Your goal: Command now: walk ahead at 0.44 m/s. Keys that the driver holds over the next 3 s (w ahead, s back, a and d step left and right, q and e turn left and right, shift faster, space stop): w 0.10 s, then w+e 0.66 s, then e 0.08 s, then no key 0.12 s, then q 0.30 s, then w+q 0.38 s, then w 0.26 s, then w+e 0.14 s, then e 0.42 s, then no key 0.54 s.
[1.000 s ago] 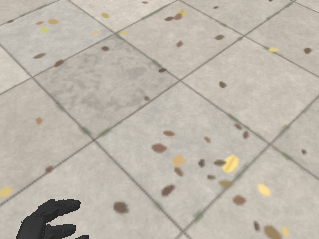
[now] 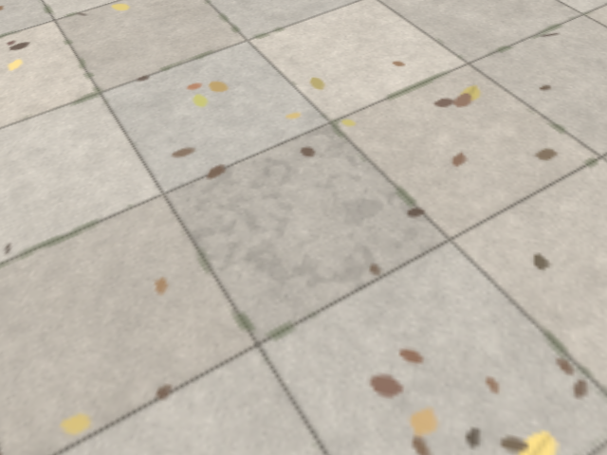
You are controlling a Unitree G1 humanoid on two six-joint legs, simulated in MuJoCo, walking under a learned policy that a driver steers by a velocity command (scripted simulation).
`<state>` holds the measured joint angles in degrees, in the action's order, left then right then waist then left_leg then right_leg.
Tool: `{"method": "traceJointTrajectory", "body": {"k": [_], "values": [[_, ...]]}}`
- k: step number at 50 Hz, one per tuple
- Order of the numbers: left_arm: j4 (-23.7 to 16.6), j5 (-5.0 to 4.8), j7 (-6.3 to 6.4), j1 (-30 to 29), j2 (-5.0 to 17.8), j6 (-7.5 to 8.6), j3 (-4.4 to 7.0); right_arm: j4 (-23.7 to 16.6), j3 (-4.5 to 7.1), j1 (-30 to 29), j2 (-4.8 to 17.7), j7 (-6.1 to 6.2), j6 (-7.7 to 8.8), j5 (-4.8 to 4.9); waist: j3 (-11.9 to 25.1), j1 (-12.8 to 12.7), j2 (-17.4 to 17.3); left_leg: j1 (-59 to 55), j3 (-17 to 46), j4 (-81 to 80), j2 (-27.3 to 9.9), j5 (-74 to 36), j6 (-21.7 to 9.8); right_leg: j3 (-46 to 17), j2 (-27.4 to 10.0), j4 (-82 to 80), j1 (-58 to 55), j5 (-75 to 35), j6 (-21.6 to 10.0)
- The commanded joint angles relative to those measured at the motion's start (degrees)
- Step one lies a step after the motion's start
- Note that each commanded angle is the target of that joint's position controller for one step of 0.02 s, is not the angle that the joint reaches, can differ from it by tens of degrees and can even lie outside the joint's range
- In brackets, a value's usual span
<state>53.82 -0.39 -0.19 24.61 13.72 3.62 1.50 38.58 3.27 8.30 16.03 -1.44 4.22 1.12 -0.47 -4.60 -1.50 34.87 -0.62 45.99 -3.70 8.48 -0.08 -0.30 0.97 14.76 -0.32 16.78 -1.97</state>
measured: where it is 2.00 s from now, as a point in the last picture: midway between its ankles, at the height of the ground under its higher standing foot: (399, 333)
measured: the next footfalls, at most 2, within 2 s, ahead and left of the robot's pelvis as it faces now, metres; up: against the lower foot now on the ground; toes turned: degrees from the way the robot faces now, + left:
left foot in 0.16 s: +0.27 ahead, +0.15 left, +0.00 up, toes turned +1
right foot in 0.72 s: +0.53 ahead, -0.14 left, +0.00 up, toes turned -21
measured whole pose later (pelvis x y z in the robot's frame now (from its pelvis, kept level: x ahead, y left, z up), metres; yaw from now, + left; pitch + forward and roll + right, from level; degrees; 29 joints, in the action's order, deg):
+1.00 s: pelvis +0.51 -0.06 +0.00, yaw -25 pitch +2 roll +0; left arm 41.9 -0.1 -0.2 13.6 15.7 2.2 3.8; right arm 42.0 3.4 5.1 17.9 0.8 4.4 -0.5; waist -4.4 -1.7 -2.2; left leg 37.7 3.5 53.1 -5.5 11.8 3.3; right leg -2.5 6.0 20.1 12.9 8.7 -5.6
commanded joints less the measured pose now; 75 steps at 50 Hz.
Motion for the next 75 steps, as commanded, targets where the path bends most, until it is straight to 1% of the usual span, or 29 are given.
{"method": "traceJointTrajectory", "body": {"k": [1,5,8,9,10,11,12,13,16,20,26,31,34,36,37,38,39,40,42,48,55,59,61,62,63,64,66,69,75], "values": [[-2.59,-0.39,0.77,0.08,11.48,0.54,2.39,-6.44,-0.65,-9.61,0.72,-0.74,1.12,0.31,-4.84,-0.72,7.29,-1.56,-1.88,-10.18,1.77,-7.68,0.55,-6.87,-12.18,-7.5,4.75,-17.07,-8.79],[-1.76,-1.16,0.62,-0.13,12.02,0.47,2.95,-7.2,0.33,-9.85,3.98,-0.85,1.19,0.47,-5.46,1.76,7.56,-4.73,-0.17,-14.74,1.98,-7.19,-2.59,-6.5,-15.52,-4.71,0.26,-24.4,-7.09],[-2.38,-0.47,0.6,-1.27,11.7,-0.2,2.8,-2.76,3.14,7.43,8.76,0.36,1.02,0.0,6.15,11.6,6.65,-31.23,-1.07,-15.42,3.84,-4.88,-6.42,-3.47,-10.94,17.93,6.14,-42.53,-3.73],[-4.28,1.3,0.57,-0.6,7.99,-0.14,1.5,-1.04,4.26,17.85,13.23,1.29,0.53,-0.81,15.66,14.41,-2.31,-48.71,13.2,-14.39,-9.13,-1.2,-9.54,-1.48,-6.41,37.46,18.92,-21.29,-1.81],[-4.4,-0.46,0.29,7.26,1.45,0.82,-0.13,-0.33,3.94,18.29,14.92,0.5,0.55,-1.73,24.0,9.43,-18.06,-58.84,41.17,-26.18,-20.83,16.87,-16.8,-4.98,2.2,54.61,34.45,16.01,0.25],[-4.09,-2.16,0.12,2.32,9.05,1.35,1.8,-0.68,2.61,15.57,9.13,0.46,0.8,-1.3,16.15,10.92,-10.41,-51.64,41.12,-31.18,-18.8,25.21,-13.95,-8.97,-0.9,60.31,39.72,14.31,-0.2],[-6.0,-2.92,0.11,-3.31,11.19,1.52,2.67,-0.5,1.91,11.26,7.27,0.55,1.09,-0.73,7.45,9.93,-7.34,-43.43,31.65,-31.99,-17.34,22.7,-11.65,-7.16,-3.4,60.13,42.22,8.56,-0.79],[-6.25,-2.35,0.5,-5.32,10.12,1.42,2.62,-0.33,1.53,7.58,6.19,0.44,1.39,-0.87,3.93,7.86,-3.12,-36.0,24.69,-33.21,-15.14,14.41,-10.7,-6.13,-5.97,58.14,39.84,3.71,-0.61],[-5.18,-1.65,0.68,-2.75,6.69,-0.52,2.87,1.22,1.24,2.92,3.21,0.09,2.81,-1.85,1.45,3.61,-4.39,-25.57,11.56,-37.87,-10.75,3.29,-9.95,-6.45,-9.17,53.71,32.51,-2.26,0.16],[-7.41,-1.19,0.94,-7.17,5.56,-2.24,3.14,3.98,1.98,3.65,4.77,0.64,3.6,-2.07,-2.37,3.23,-1.87,-24.27,3.53,-40.75,-11.1,-2.92,-11.04,-7.84,-9.44,48.55,38.54,-8.52,1.35],[-10.99,-0.61,-1.18,-17.22,4.28,-1.16,2.4,6.36,2.63,6.65,7.4,2.02,2.44,-1.73,-4.84,6.58,0.34,-29.21,-6.43,-41.35,-10.38,-8.55,-9.73,-2.91,-8.22,30.81,40.23,-21.83,1.6],[-15.98,-0.87,-2.99,-25.07,3.78,-0.99,1.76,8.75,3.31,11.19,9.1,2.15,0.22,-0.52,-6.69,9.29,0.39,-39.94,-9.89,-36.89,-13.03,-15.34,-8.88,1.42,-7.07,22.72,43.21,-16.1,-0.78],[-17.35,-1.01,-3.52,-21.9,6.29,-1.31,3.03,8.4,3.87,9.64,11.43,2.53,-1.1,0.07,-1.99,5.76,-2.97,-42.84,-12.25,-26.21,-13.22,-42.41,-6.99,6.4,-1.99,21.94,34.09,-7.26,-3.87],[-14.09,-1.32,-2.76,-6.69,11.61,-1.54,6.13,7.69,3.67,7.71,11.86,2.91,-1.88,0.48,6.57,-2.95,-2.89,-36.37,-14.37,-5.08,-10.33,-48.57,-4.17,7.41,3.12,17.52,12.27,-8.47,-7.72],[-12.33,-1.3,-1.37,1.62,17.23,-2.29,8.15,6.48,2.49,8.86,9.04,3.02,-1.27,-0.95,12.08,-5.46,4.59,-21.01,-14.25,13.27,-7.49,-26.57,-1.29,-6.54,-4.92,16.1,-5.69,-8.44,-11.35],[-14.11,-1.59,-1.2,-2.19,21.57,-1.8,8.48,3.11,0.24,12.01,1.77,2.34,0.68,-1.81,17.44,1.58,17.21,3.75,-6.34,33.98,6.15,22.84,2.43,-41.66,-18.77,7.34,-21.82,2.22,-23.01],[-15.5,-0.47,-1.62,-1.79,16.8,-1.02,6.84,2.33,0.99,6.35,6.83,1.48,3.17,0.11,21.07,-2.37,9.04,8.97,6.22,37.45,4.81,24.15,1.03,-46.95,-21.04,1.49,-22.55,-1.83,-22.58],[-15.44,0.29,-1.7,-3.94,13.66,-0.33,5.9,0.78,1.27,1.93,8.07,1.19,4.05,1.73,13.76,-1.96,6.54,10.64,6.09,35.51,2.41,20.15,-0.13,-36.17,-19.22,2.77,-16.56,-13.48,-19.91],[-16.52,-0.31,-1.49,-11.32,9.99,0.05,4.95,2.06,1.75,2.68,8.39,2.21,3.68,-0.92,5.98,3.43,0.77,4.78,5.31,25.15,-2.15,14.59,0.31,-21.01,-13.77,4.47,-0.62,-32.85,-15.6],[-16.17,0.33,0.35,-12.99,10.94,-0.35,4.66,2.44,0.86,4.09,4.56,2.52,-0.14,-1.84,5.13,6.16,4.02,-3.47,2.02,8.96,-0.82,3.59,4.04,-8.37,-8.76,2.61,12.47,-50.42,-13.33],[-12.13,1.64,0.88,-12.15,8.97,-0.99,3.04,2.49,0.42,-1.9,5.19,0.39,0.62,-0.84,4.69,2.4,6.28,-8.81,2.17,-10.34,0.16,-11.29,1.23,-4.93,-10.41,3.73,7.28,-39.05,-9.66],[-11.12,0.19,1.82,-14.12,10.4,-2.21,3.53,1.88,1.74,0.86,8.07,-0.51,0.71,-1.49,3.35,5.18,5.77,-10.71,0.46,-17.31,2.59,-6.74,-2.72,-4.9,-10.77,14.44,4.14,-39.25,-7.09],[-12.49,1.75,2.47,-9.42,9.17,-1.94,3.35,1.31,3.51,4.81,14.63,-0.02,0.49,-2.18,9.73,3.27,-6.36,-27.51,15.64,-17.6,-6.97,-43.43,-11.26,1.21,0.19,34.48,15.18,-21.24,0.0],[-13.18,2.23,2.31,-10.28,7.3,-2.01,2.5,1.89,3.14,9.43,12.87,0.27,-0.26,-2.51,14.19,6.33,-14.4,-38.04,30.24,-21.68,-16.2,-49.68,-20.69,0.41,7.07,49.56,29.27,17.0,3.41],[-13.11,1.14,1.68,-10.61,8.61,-2.47,2.64,1.62,2.17,9.67,9.95,0.49,-0.65,-1.94,17.45,6.49,-9.77,-38.87,33.07,-23.12,-16.31,-37.01,-20.67,-5.99,4.61,55.64,31.91,22.07,3.24],[-13.3,0.0,1.45,-11.94,8.83,-3.13,2.86,0.82,2.36,6.91,9.44,0.74,-1.15,-0.91,14.24,5.93,-5.7,-35.87,30.51,-24.41,-13.73,-18.12,-18.32,-6.66,2.32,57.78,35.14,18.44,3.27],[-14.35,0.14,1.27,-15.5,9.06,-3.66,3.25,-0.1,2.14,3.65,8.61,1.42,-2.33,0.42,7.49,5.08,-1.97,-25.88,27.79,-30.75,-9.71,15.51,-14.05,-5.39,-1.26,48.7,36.05,11.82,2.82],[-14.68,0.4,1.16,-16.04,7.17,-2.71,2.89,-1.43,2.68,1.4,9.7,2.69,-3.38,-0.92,5.07,4.12,-8.52,-16.65,23.87,-34.58,-4.72,19.26,-11.99,-1.74,0.78,34.32,26.24,8.74,3.76],[-13.28,-0.45,0.59,-12.33,6.91,0.07,3.15,-2.89,3.37,1.29,10.42,3.4,-4.31,0.42,6.28,2.3,-7.62,-11.51,24.13,-31.69,-2.21,24.12,-10.56,-0.42,2.21,13.58,12.38,-1.91,2.39]]}}
Over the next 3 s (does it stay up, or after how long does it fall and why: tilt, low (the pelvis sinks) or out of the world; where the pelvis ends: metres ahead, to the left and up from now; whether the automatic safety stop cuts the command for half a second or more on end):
stays up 1.09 -0.11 -0.01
